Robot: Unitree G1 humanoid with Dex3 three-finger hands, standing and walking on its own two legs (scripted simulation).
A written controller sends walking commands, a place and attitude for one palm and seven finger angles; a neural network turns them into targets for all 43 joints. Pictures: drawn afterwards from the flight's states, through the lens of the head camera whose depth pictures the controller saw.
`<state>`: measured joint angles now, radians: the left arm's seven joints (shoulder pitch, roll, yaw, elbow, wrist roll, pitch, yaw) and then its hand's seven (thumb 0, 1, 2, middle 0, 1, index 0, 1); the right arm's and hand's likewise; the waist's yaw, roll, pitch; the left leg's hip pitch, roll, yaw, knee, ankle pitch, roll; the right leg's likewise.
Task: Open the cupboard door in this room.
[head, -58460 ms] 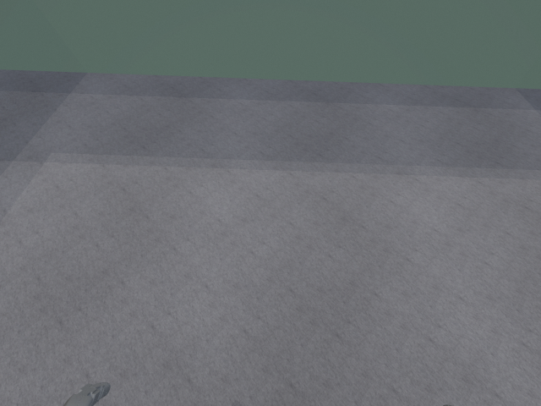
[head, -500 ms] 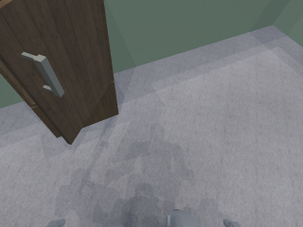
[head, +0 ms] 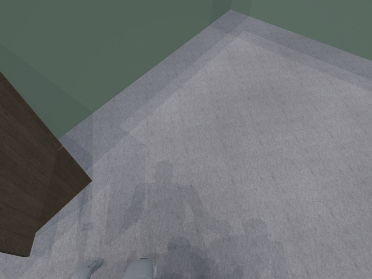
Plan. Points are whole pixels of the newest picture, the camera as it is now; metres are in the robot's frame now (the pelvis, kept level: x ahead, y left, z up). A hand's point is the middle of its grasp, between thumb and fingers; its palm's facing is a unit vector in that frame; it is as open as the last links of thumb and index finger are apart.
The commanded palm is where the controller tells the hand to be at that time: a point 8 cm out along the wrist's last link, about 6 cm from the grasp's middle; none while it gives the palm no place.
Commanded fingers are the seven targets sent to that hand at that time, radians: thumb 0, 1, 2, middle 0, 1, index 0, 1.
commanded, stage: walk to a spot facing it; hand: left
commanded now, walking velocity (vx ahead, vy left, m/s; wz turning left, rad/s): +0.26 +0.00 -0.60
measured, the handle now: out of the picture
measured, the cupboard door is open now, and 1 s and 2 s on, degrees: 43 43 43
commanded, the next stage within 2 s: turn to face it in 1.44 s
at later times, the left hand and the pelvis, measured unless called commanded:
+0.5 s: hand (140, 206) +0.31 +0.14 -0.17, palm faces -0.37 -0.91 -0.17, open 7.4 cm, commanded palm none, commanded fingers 0.00 0.90 0.90 -0.20 -0.30 -0.20 -0.30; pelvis +0.13 +0.00 -0.01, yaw -19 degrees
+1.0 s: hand (179, 173) +0.41 +0.03 -0.16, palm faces -0.43 -0.87 -0.23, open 7.4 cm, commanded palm none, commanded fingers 0.00 0.90 0.90 -0.20 -0.30 -0.20 -0.30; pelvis +0.32 -0.14 +0.00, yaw -32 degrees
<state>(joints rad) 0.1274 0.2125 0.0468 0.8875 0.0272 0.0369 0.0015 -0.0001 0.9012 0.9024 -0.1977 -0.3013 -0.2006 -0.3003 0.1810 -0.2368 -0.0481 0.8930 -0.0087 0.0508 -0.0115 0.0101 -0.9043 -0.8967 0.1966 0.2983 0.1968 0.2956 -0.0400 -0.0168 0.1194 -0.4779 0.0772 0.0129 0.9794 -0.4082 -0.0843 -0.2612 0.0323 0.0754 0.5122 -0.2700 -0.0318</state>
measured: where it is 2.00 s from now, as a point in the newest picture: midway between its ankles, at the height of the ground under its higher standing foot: (259, 180)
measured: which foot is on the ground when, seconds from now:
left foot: up 0.00-0.12, down 0.14-0.58, up 0.60-1.00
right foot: down 0.00-0.14, up 0.16-0.56, down 0.58-1.00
